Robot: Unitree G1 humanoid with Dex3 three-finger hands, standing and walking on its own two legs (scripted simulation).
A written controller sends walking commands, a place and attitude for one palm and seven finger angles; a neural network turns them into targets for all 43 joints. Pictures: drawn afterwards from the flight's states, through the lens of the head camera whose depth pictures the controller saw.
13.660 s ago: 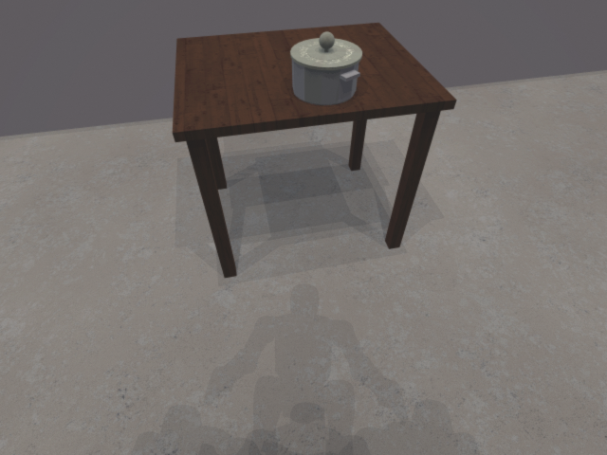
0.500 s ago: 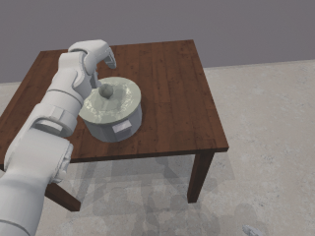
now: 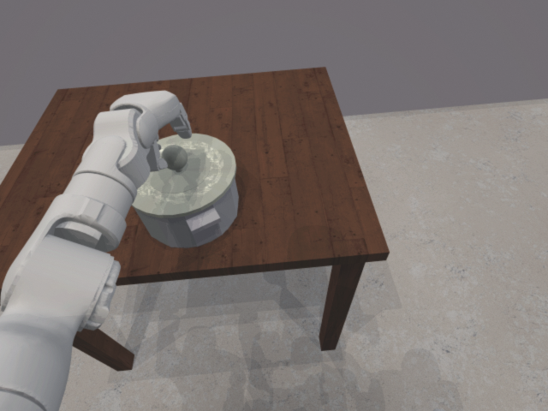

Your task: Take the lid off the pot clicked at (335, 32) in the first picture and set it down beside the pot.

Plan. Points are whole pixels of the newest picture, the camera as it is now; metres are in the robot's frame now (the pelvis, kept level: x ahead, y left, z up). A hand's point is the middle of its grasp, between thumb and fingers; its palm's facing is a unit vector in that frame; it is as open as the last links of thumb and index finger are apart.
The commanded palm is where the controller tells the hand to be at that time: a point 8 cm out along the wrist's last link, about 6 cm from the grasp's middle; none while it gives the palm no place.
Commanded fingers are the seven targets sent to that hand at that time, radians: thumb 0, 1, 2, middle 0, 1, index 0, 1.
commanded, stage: lower the open fingers around the knob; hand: left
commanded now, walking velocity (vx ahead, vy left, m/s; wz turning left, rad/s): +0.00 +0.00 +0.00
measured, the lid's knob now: (174, 157) +0.51 +0.16 +0.08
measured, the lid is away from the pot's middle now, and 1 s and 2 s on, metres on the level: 0.00 0.00 0.01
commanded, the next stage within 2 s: close the fingers and squeeze the knob in 0.68 s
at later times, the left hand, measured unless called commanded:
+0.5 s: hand (176, 158) +0.48 +0.14 +0.11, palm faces -0.38 -0.05 -0.92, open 10.0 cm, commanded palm +0.49 +0.16 +0.17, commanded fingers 0.00 -0.30 1.46 -0.85 -0.08 -0.85 -0.08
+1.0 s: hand (166, 159) +0.48 +0.16 +0.11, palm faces -0.37 -0.05 -0.93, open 10.0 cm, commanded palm +0.49 +0.16 +0.17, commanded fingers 0.00 0.00 1.00 -0.53 -0.88 -0.53 -0.88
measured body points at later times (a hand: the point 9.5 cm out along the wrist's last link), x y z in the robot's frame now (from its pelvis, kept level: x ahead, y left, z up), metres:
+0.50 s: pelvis +0.00 +0.00 +0.00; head +0.05 -0.03 +0.44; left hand +0.50 +0.14 +0.16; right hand +0.05 -0.26 -0.14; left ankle -0.02 +0.12 -0.74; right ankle -0.01 -0.15 -0.74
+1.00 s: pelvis +0.01 +0.00 +0.00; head +0.06 -0.02 +0.44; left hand +0.50 +0.16 +0.16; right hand +0.07 -0.26 -0.14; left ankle -0.02 +0.12 -0.74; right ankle -0.01 -0.15 -0.74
